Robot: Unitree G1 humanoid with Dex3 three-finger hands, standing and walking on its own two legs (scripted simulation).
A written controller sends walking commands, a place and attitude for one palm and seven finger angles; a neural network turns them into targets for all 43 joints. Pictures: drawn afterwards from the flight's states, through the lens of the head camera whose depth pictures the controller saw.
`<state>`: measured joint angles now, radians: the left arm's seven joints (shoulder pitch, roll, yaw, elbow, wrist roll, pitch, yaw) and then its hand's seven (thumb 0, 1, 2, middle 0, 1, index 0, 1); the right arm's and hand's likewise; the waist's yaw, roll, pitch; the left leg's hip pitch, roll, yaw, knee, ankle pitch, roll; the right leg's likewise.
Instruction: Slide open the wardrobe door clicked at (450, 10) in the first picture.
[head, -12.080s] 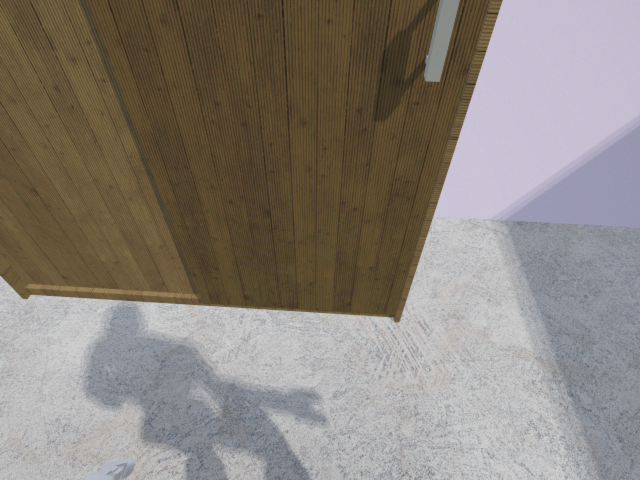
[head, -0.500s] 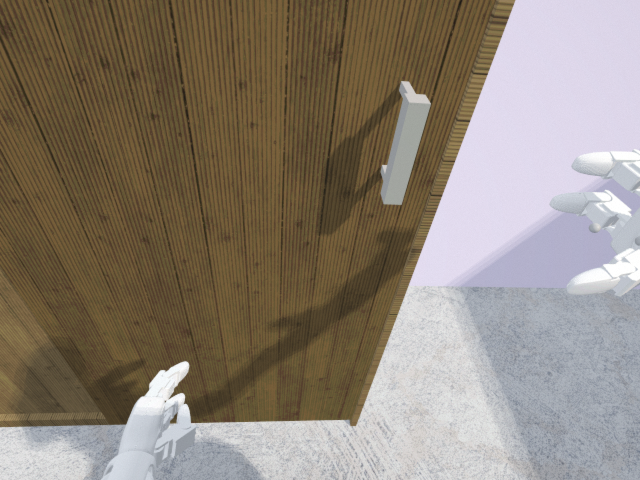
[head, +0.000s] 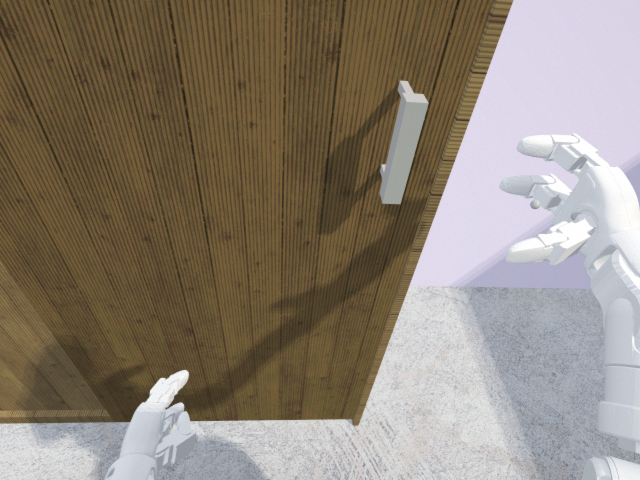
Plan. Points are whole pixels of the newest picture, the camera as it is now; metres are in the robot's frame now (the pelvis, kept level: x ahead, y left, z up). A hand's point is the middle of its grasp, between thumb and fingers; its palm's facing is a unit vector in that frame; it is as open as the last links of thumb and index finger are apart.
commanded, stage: move the hooked fingers beside the handle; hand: right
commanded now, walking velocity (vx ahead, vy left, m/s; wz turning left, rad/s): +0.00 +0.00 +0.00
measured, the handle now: (397, 143) +0.46 -0.07 +0.24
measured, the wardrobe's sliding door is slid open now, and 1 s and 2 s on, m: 0.00 0.00 0.00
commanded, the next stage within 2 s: feel for the door with the fingertips in 1.48 s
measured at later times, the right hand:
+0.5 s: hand (480, 181) +0.39 -0.16 +0.24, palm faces -0.03 +1.00 -0.03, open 14.0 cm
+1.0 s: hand (472, 178) +0.40 -0.15 +0.23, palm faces -0.01 +1.00 -0.02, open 14.0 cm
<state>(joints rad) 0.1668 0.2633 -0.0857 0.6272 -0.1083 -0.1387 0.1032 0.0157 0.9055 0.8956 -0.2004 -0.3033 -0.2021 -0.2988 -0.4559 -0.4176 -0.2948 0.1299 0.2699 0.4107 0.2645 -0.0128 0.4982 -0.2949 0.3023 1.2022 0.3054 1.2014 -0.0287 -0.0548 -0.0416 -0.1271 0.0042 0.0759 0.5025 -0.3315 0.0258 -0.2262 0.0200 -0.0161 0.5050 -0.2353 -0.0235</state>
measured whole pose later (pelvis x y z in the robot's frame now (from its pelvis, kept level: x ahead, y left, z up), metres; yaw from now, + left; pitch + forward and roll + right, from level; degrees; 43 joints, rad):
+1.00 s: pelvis +0.01 +0.01 +0.00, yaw +2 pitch -2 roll -1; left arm 0.24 0.27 -0.05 0.64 -0.10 -0.05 0.09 0.01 0.91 0.90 -0.20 -0.30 -0.20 -0.30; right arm -0.57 -0.34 -0.25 0.32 0.23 0.34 0.14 -0.01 0.50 -0.30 0.30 1.20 0.30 1.20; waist 0.01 -0.05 -0.05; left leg -0.12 -0.02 0.05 0.46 -0.32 0.04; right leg -0.20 0.00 -0.04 0.46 -0.23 -0.01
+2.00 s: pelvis +0.00 +0.00 +0.00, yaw +3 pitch -2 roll +0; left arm 0.24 0.24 -0.05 0.67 -0.08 -0.04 0.07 0.01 0.91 0.90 -0.20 -0.30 -0.20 -0.30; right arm -0.66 -0.21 -0.16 0.32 0.20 0.35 0.00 -0.01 0.50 -0.30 0.30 1.20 0.30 1.20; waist 0.03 -0.05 -0.04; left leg -0.13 -0.01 0.03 0.45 -0.30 0.02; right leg -0.20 0.00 -0.06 0.44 -0.21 -0.02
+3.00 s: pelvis +0.00 +0.01 +0.01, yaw +2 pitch -2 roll +0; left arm 0.25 0.26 -0.03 0.65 -0.09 0.00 0.08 0.01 0.91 0.90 -0.20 -0.30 -0.20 -0.30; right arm -0.66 -0.26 -0.19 0.38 0.21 0.33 0.06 -0.01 0.50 -0.30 0.31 1.21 0.31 1.20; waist 0.02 -0.04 -0.05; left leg -0.11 -0.02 0.04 0.43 -0.29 0.04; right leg -0.20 -0.01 -0.05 0.44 -0.21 -0.01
